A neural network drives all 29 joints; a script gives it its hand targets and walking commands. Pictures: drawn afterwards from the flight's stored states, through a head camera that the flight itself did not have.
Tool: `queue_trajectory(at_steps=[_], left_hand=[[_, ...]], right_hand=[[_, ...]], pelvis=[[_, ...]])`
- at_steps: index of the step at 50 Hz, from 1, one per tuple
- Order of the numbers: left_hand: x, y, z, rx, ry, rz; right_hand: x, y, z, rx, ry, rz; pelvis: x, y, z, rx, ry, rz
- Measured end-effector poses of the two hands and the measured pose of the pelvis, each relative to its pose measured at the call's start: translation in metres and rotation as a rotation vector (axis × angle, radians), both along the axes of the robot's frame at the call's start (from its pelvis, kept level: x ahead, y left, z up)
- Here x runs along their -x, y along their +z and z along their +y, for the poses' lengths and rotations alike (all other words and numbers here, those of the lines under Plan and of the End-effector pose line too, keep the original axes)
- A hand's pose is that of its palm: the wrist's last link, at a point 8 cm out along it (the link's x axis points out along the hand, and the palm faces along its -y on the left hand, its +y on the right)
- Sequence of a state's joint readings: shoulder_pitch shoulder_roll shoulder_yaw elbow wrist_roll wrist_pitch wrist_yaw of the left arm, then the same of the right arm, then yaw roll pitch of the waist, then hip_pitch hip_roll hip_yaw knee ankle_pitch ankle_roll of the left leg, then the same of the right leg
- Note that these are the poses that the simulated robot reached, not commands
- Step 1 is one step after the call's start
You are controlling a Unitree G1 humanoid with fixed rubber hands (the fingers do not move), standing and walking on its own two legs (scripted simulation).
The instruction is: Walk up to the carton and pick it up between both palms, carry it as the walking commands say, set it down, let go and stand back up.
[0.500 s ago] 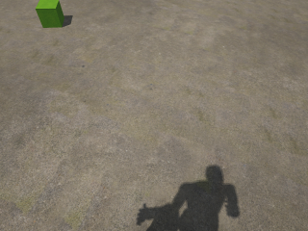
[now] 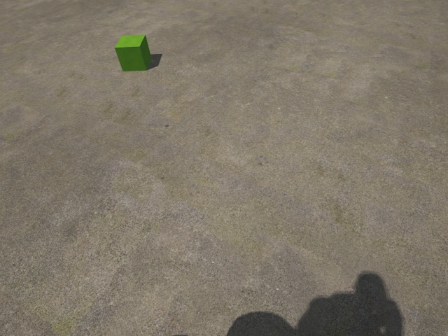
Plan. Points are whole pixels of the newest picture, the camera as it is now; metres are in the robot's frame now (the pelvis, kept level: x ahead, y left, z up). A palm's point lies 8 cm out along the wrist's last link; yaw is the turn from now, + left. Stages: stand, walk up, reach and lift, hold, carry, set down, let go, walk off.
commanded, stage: walk up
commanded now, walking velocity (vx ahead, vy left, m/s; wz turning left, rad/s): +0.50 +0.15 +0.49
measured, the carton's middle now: (134, 53) +2.56 +0.94 -0.67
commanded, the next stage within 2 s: none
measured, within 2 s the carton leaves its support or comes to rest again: neither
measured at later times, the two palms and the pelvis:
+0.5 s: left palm (82, 250) +0.35 +0.37 -0.13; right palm (300, 240) +0.37 -0.15 -0.13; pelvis +0.30 +0.10 -0.01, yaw +12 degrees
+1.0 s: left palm (90, 191) +0.51 +0.40 -0.11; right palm (267, 151) +0.69 -0.11 -0.15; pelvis +0.59 +0.13 +0.00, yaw +16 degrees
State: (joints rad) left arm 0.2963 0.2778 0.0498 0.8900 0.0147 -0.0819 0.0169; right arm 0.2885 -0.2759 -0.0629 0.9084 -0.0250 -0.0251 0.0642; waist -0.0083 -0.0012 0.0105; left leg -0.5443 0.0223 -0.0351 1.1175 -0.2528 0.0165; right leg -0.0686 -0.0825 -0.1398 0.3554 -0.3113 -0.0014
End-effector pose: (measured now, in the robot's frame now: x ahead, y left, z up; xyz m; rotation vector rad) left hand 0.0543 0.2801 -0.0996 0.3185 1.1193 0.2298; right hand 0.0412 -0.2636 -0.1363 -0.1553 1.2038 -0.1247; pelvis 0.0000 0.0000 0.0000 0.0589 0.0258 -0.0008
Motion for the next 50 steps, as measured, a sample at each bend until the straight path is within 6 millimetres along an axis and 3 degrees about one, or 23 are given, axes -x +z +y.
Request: queue_trajectory(at_steps=[3, 7, 9, 12, 14, 16, 19, 22, 26, 31, 38, 40, 42, 46, 50], left_hand=[[0.043, -0.003, 0.004, -0.002, 0.117, 0.135], [0.086, -0.004, -0.007, 0.023, 0.252, 0.321], [0.092, -0.004, -0.012, 0.046, 0.307, 0.394], [0.076, -0.009, -0.007, 0.073, 0.377, 0.447], [0.049, -0.019, 0.009, 0.082, 0.410, 0.448], [0.002, -0.032, 0.033, 0.080, 0.403, 0.386], [-0.103, -0.036, 0.066, 0.073, 0.336, 0.183], [-0.209, -0.031, 0.082, 0.091, 0.228, 0.017], [-0.317, -0.026, 0.084, 0.145, 0.138, -0.114], [-0.406, -0.027, 0.076, 0.207, 0.105, -0.174], [-0.520, -0.036, 0.074, 0.163, 0.076, -0.164], [-0.543, -0.038, 0.078, 0.122, 0.091, -0.168], [-0.544, -0.032, 0.086, 0.087, 0.117, -0.140], [-0.503, -0.016, 0.109, 0.033, 0.252, -0.016], [-0.456, -0.010, 0.116, 0.033, 0.366, 0.138]], right_hand=[[-0.075, -0.004, 0.009, -0.027, 0.077, -0.055], [-0.179, -0.009, 0.043, -0.081, 0.175, -0.130], [-0.232, -0.011, 0.067, -0.103, 0.221, -0.177], [-0.300, -0.015, 0.101, -0.110, 0.269, -0.236], [-0.331, -0.022, 0.117, -0.089, 0.271, -0.258], [-0.343, -0.030, 0.123, -0.050, 0.274, -0.225], [-0.336, -0.027, 0.120, 0.004, 0.268, -0.106], [-0.331, -0.009, 0.114, 0.049, 0.213, -0.055], [-0.332, 0.015, 0.107, 0.099, 0.156, 0.002], [-0.349, 0.026, 0.104, 0.136, 0.118, 0.107], [-0.392, 0.001, 0.109, 0.088, 0.044, 0.244], [-0.410, -0.011, 0.111, 0.066, 0.037, 0.287], [-0.443, -0.014, 0.115, 0.053, 0.060, 0.285], [-0.540, -0.013, 0.129, 0.029, 0.185, 0.191], [-0.644, -0.009, 0.157, 0.001, 0.279, 0.060]], pelvis=[[-0.033, -0.003, 0.004, -0.016, 0.027, -0.018], [-0.079, -0.009, 0.018, -0.033, 0.047, -0.019], [-0.102, -0.014, 0.028, -0.032, 0.054, -0.009], [-0.142, -0.023, 0.048, -0.019, 0.070, 0.007], [-0.174, -0.033, 0.066, 0.011, 0.087, 0.010], [-0.199, -0.039, 0.078, 0.025, 0.136, 0.007], [-0.231, -0.029, 0.090, 0.026, 0.158, -0.016], [-0.263, -0.017, 0.097, 0.046, 0.176, -0.031], [-0.309, -0.005, 0.098, 0.072, 0.216, -0.046], [-0.368, -0.002, 0.101, 0.092, 0.227, -0.046], [-0.459, -0.018, 0.102, 0.081, 0.223, 0.000], [-0.486, -0.025, 0.101, 0.068, 0.236, 0.008], [-0.507, -0.021, 0.103, 0.059, 0.259, 0.000], [-0.548, -0.007, 0.113, 0.021, 0.290, -0.016], [-0.585, -0.001, 0.130, 0.005, 0.272, -0.027]])
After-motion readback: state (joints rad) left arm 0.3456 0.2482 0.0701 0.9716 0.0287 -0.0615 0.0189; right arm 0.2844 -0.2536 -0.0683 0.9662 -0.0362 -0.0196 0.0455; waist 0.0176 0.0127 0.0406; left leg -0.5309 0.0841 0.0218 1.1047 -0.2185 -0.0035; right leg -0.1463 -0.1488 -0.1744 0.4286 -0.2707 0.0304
